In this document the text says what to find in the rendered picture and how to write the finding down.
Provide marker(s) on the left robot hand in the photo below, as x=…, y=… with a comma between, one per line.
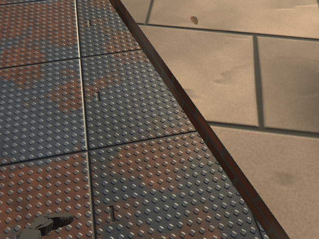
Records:
x=44, y=224

